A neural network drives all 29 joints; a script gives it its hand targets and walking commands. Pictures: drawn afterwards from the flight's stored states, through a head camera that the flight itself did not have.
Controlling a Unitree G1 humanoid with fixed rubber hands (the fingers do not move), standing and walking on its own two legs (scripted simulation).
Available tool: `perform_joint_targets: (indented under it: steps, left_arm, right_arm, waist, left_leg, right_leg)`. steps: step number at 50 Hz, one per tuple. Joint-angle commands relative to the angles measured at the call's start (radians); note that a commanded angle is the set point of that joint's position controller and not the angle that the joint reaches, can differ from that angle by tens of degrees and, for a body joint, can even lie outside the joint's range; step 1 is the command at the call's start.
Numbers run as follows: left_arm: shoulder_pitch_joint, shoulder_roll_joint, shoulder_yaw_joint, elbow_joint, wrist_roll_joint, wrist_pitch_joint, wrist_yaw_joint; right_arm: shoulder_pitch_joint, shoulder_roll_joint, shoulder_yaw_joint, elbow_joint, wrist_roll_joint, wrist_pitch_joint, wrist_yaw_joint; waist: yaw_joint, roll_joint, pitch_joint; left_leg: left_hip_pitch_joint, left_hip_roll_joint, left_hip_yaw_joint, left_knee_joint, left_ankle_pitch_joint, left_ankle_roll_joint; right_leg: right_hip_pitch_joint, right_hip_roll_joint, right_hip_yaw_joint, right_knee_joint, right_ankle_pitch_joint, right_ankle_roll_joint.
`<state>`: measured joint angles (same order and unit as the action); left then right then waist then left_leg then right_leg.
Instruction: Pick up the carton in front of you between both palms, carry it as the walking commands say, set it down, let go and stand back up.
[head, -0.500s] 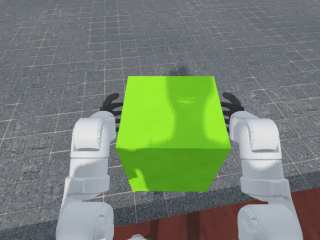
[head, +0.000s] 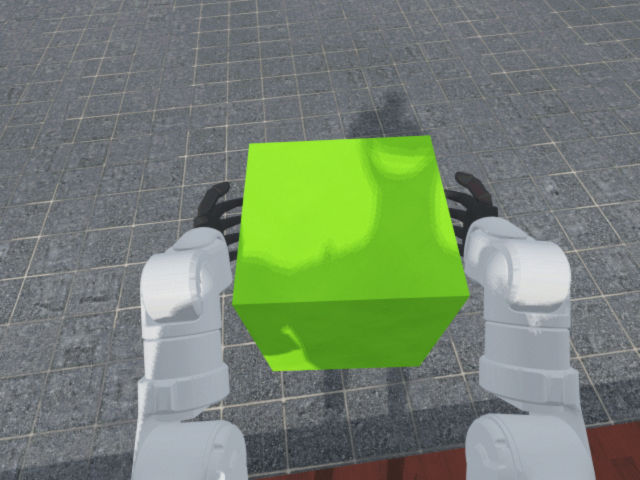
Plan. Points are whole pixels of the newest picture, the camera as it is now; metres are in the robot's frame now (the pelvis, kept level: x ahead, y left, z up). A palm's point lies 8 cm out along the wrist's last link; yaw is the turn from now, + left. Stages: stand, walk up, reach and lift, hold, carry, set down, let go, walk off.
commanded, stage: carry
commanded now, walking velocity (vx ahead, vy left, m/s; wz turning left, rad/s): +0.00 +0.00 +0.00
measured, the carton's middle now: (342, 266) +0.38 +0.00 +0.03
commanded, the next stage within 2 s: none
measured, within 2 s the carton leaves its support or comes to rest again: neither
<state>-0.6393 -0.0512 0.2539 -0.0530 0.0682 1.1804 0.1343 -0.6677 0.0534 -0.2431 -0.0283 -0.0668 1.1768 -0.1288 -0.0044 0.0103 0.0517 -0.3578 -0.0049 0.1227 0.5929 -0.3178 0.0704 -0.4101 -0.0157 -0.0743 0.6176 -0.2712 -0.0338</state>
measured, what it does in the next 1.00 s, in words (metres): stands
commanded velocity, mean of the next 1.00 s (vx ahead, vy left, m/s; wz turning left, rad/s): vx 0.00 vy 0.00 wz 0.00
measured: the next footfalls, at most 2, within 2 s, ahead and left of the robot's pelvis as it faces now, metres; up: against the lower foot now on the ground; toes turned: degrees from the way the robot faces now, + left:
none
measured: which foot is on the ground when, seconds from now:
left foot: down 0.00-1.00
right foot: down 0.00-1.00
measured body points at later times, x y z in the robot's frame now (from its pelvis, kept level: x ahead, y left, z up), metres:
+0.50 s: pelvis +0.01 -0.01 +0.00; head +0.04 -0.01 +0.45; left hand +0.39 +0.14 +0.11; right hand +0.39 -0.16 +0.11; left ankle -0.03 +0.08 -0.73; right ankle -0.01 -0.11 -0.73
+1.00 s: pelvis -0.03 -0.01 +0.00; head -0.06 -0.01 +0.45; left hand +0.33 +0.14 +0.13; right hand +0.33 -0.16 +0.13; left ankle -0.03 +0.08 -0.73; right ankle -0.01 -0.11 -0.73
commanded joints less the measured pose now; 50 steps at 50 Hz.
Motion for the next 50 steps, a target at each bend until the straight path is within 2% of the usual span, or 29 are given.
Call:
perform_joint_targets:
  steps: [1, 2, 3, 5, 6, 7, 8, 9, 11, 12, 13, 14, 15, 16, 18, 19, 20, 21, 22, 25, 26, 28, 32, 34, 43, 50]
  left_arm:
    - [-0.701, -1.017, -0.764, -0.057, -0.421, 0.002, -0.251]
    - [-0.700, -1.016, -0.762, -0.049, -0.424, 0.003, -0.254]
    - [-0.696, -1.015, -0.758, -0.039, -0.428, 0.004, -0.256]
    - [-0.685, -1.016, -0.748, -0.016, -0.434, 0.006, -0.262]
    - [-0.691, -1.019, -0.745, -0.010, -0.437, 0.006, -0.265]
    - [-0.699, -1.021, -0.744, -0.005, -0.440, 0.006, -0.266]
    - [-0.701, -1.022, -0.741, 0.002, -0.443, 0.006, -0.266]
    - [-0.696, -1.023, -0.737, 0.009, -0.443, 0.006, -0.265]
    - [-0.683, -1.028, -0.729, 0.023, -0.436, 0.006, -0.259]
    - [-0.684, -1.031, -0.724, 0.025, -0.429, 0.006, -0.256]
    - [-0.691, -1.034, -0.720, 0.025, -0.425, 0.006, -0.253]
    - [-0.702, -1.038, -0.718, 0.026, -0.423, 0.006, -0.252]
    - [-0.711, -1.039, -0.714, 0.030, -0.424, 0.007, -0.251]
    - [-0.714, -1.039, -0.710, 0.036, -0.426, 0.009, -0.251]
    - [-0.705, -1.038, -0.699, 0.057, -0.429, 0.012, -0.254]
    - [-0.700, -1.040, -0.694, 0.066, -0.430, 0.012, -0.256]
    - [-0.703, -1.042, -0.690, 0.069, -0.430, 0.011, -0.257]
    - [-0.710, -1.043, -0.687, 0.069, -0.432, 0.010, -0.258]
    - [-0.717, -1.045, -0.686, 0.068, -0.434, 0.009, -0.257]
    - [-0.719, -1.050, -0.680, 0.069, -0.433, 0.008, -0.254]
    - [-0.724, -1.050, -0.679, 0.068, -0.431, 0.008, -0.253]
    - [-0.747, -1.052, -0.681, 0.057, -0.435, 0.008, -0.253]
    - [-0.767, -1.053, -0.682, 0.059, -0.444, 0.009, -0.253]
    - [-0.762, -1.051, -0.676, 0.074, -0.443, 0.010, -0.254]
    - [-0.746, -1.051, -0.618, 0.178, -0.419, 0.010, -0.260]
    - [-0.769, -1.064, -0.593, 0.197, -0.422, 0.007, -0.257]
  right_arm:
    - [-0.633, 1.022, 0.745, -0.039, 0.405, 0.001, 0.240]
    - [-0.632, 1.020, 0.744, -0.035, 0.405, 0.001, 0.241]
    - [-0.628, 1.017, 0.742, -0.031, 0.404, 0.000, 0.240]
    - [-0.627, 1.019, 0.733, -0.021, 0.399, 0.000, 0.236]
    - [-0.636, 1.024, 0.730, -0.021, 0.399, 0.000, 0.234]
    - [-0.648, 1.029, 0.728, -0.019, 0.399, 0.000, 0.233]
    - [-0.656, 1.031, 0.726, -0.014, 0.401, 0.002, 0.233]
    - [-0.656, 1.030, 0.723, -0.003, 0.404, 0.004, 0.233]
    - [-0.638, 1.031, 0.714, 0.025, 0.408, 0.008, 0.236]
    - [-0.633, 1.032, 0.711, 0.032, 0.410, 0.008, 0.239]
    - [-0.637, 1.033, 0.708, 0.034, 0.413, 0.007, 0.242]
    - [-0.648, 1.036, 0.707, 0.032, 0.416, 0.007, 0.244]
    - [-0.658, 1.038, 0.706, 0.031, 0.418, 0.006, 0.245]
    - [-0.662, 1.039, 0.704, 0.035, 0.419, 0.006, 0.245]
    - [-0.660, 1.041, 0.696, 0.047, 0.416, 0.006, 0.242]
    - [-0.662, 1.044, 0.692, 0.049, 0.415, 0.007, 0.240]
    - [-0.672, 1.049, 0.689, 0.048, 0.415, 0.007, 0.238]
    - [-0.682, 1.055, 0.688, 0.048, 0.416, 0.007, 0.237]
    - [-0.689, 1.058, 0.686, 0.050, 0.418, 0.008, 0.236]
    - [-0.683, 1.061, 0.679, 0.069, 0.423, 0.010, 0.237]
    - [-0.680, 1.060, 0.676, 0.074, 0.422, 0.010, 0.238]
    - [-0.689, 1.061, 0.674, 0.065, 0.425, 0.007, 0.239]
    - [-0.713, 1.060, 0.674, 0.055, 0.432, 0.008, 0.240]
    - [-0.712, 1.056, 0.668, 0.067, 0.431, 0.011, 0.241]
    - [-0.703, 1.056, 0.613, 0.167, 0.415, 0.011, 0.250]
    - [-0.725, 1.068, 0.586, 0.187, 0.417, 0.007, 0.248]
  waist:
    - [-0.013, 0.081, -0.633]
    - [-0.009, 0.065, -0.628]
    - [-0.003, 0.034, -0.628]
    - [0.010, -0.053, -0.630]
    - [0.014, -0.090, -0.618]
    - [0.017, -0.114, -0.604]
    - [0.018, -0.117, -0.596]
    - [0.018, -0.091, -0.594]
    - [0.007, 0.007, -0.612]
    - [-0.002, 0.055, -0.614]
    - [-0.008, 0.085, -0.606]
    - [-0.011, 0.096, -0.595]
    - [-0.011, 0.091, -0.588]
    - [-0.007, 0.074, -0.586]
    - [0.006, 0.000, -0.599]
    - [0.010, -0.037, -0.605]
    - [0.013, -0.063, -0.604]
    - [0.013, -0.077, -0.600]
    - [0.013, -0.078, -0.597]
    - [0.004, -0.013, -0.603]
    - [0.001, 0.008, -0.604]
    - [0.000, 0.025, -0.600]
    - [0.002, -0.001, -0.566]
    - [0.003, -0.010, -0.542]
    - [0.005, -0.013, -0.469]
    - [0.004, -0.012, -0.459]
  left_leg:
    - [0.451, 0.165, -0.127, 0.056, 1.068, 0.050]
    - [0.401, 0.149, -0.115, 0.055, 0.984, 0.036]
    - [0.328, 0.127, -0.099, 0.055, 0.860, 0.018]
    - [0.190, 0.069, -0.065, 0.027, 0.525, -0.023]
    - [0.145, 0.043, -0.055, -0.034, 0.370, -0.038]
    - [0.135, 0.032, -0.051, -0.089, 0.307, -0.046]
    - [0.167, 0.033, -0.051, -0.117, 0.348, -0.049]
    - [0.227, 0.046, -0.058, -0.116, 0.475, -0.046]
    - [0.392, 0.117, -0.104, -0.050, 0.885, -0.013]
    - [0.456, 0.152, -0.123, -0.025, 1.051, 0.009]
    - [0.489, 0.173, -0.133, -0.017, 1.123, 0.026]
    - [0.491, 0.178, -0.134, -0.015, 1.119, 0.030]
    - [0.459, 0.171, -0.131, -0.015, 1.062, 0.024]
    - [0.397, 0.156, -0.124, -0.017, 0.968, 0.011]
    - [0.257, 0.112, -0.098, -0.009, 0.683, -0.022]
    - [0.214, 0.091, -0.088, -0.012, 0.544, -0.037]
    - [0.193, 0.079, -0.086, -0.026, 0.447, -0.046]
    - [0.193, 0.076, -0.088, -0.044, 0.405, -0.049]
    - [0.212, 0.083, -0.095, -0.053, 0.423, -0.047]
    - [0.317, 0.142, -0.132, -0.030, 0.693, -0.015]
    - [0.329, 0.159, -0.141, -0.023, 0.744, -0.003]
    - [0.307, 0.162, -0.142, -0.028, 0.692, 0.000]
    - [0.253, 0.141, -0.133, -0.063, 0.415, -0.012]
    - [0.235, 0.138, -0.136, -0.084, 0.335, -0.013]
    - [0.191, 0.137, -0.141, -0.139, 0.233, -0.016]
    - [0.175, 0.136, -0.140, -0.156, 0.203, -0.017]
  right_leg:
    - [0.121, -0.024, 0.021, -0.057, 0.354, -0.017]
    - [0.180, -0.037, 0.032, -0.058, 0.459, -0.025]
    - [0.254, -0.067, 0.056, -0.036, 0.637, -0.039]
    - [0.385, -0.138, 0.110, -0.005, 0.986, -0.082]
    - [0.429, -0.157, 0.123, -0.010, 1.065, -0.097]
    - [0.449, -0.161, 0.124, -0.015, 1.079, -0.101]
    - [0.433, -0.154, 0.115, -0.016, 1.042, -0.094]
    - [0.384, -0.138, 0.102, -0.014, 0.953, -0.081]
    - [0.227, -0.078, 0.059, -0.013, 0.631, -0.040]
    - [0.158, -0.045, 0.035, -0.026, 0.457, -0.020]
    - [0.118, -0.023, 0.017, -0.068, 0.317, -0.007]
    - [0.118, -0.016, 0.011, -0.107, 0.272, -0.003]
    - [0.158, -0.023, 0.015, -0.122, 0.318, -0.005]
    - [0.224, -0.040, 0.031, -0.108, 0.429, -0.013]
    - [0.359, -0.110, 0.082, -0.048, 0.776, -0.047]
    - [0.393, -0.141, 0.103, -0.041, 0.904, -0.066]
    - [0.407, -0.160, 0.113, -0.040, 0.961, -0.079]
    - [0.403, -0.165, 0.115, -0.042, 0.955, -0.083]
    - [0.383, -0.160, 0.110, -0.043, 0.903, -0.079]
    - [0.275, -0.114, 0.081, -0.037, 0.586, -0.044]
    - [0.258, -0.104, 0.077, -0.040, 0.501, -0.034]
    - [0.260, -0.106, 0.083, -0.048, 0.429, -0.031]
    - [0.266, -0.126, 0.104, -0.084, 0.388, -0.040]
    - [0.259, -0.129, 0.109, -0.104, 0.346, -0.040]
    - [0.230, -0.125, 0.111, -0.149, 0.241, -0.033]
    - [0.219, -0.124, 0.111, -0.162, 0.214, -0.030]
